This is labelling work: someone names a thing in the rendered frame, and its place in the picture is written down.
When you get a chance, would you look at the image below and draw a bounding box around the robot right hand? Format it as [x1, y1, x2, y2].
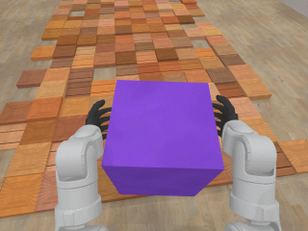
[212, 95, 239, 137]

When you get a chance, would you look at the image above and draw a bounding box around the right robot upper arm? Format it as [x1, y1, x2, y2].
[223, 221, 274, 231]

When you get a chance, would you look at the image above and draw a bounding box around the robot left hand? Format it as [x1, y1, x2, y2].
[85, 99, 112, 140]

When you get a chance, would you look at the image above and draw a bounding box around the left robot forearm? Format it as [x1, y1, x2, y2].
[54, 124, 104, 231]

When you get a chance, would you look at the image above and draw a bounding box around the carton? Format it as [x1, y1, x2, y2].
[101, 80, 224, 196]

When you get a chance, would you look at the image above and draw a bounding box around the right robot forearm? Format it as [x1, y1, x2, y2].
[221, 119, 282, 231]

